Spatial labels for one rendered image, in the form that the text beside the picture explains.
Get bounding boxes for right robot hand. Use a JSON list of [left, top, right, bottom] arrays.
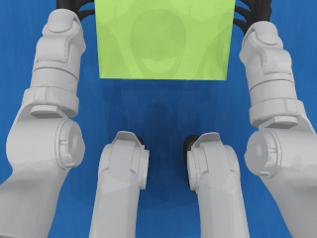
[[233, 0, 272, 36]]

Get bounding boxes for robot left forearm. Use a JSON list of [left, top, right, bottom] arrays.
[[6, 8, 86, 164]]

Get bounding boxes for left robot upper arm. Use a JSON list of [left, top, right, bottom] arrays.
[[0, 118, 85, 238]]

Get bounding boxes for right robot upper arm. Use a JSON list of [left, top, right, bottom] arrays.
[[244, 128, 317, 238]]

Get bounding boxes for robot right forearm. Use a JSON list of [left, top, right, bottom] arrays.
[[239, 21, 317, 137]]

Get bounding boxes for carton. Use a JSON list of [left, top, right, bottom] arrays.
[[94, 0, 236, 80]]

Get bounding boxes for robot left thigh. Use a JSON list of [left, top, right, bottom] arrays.
[[88, 140, 150, 238]]

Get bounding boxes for left robot hand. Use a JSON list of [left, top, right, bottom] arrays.
[[55, 0, 96, 22]]

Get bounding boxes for left robot foot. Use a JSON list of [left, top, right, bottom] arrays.
[[137, 136, 144, 145]]

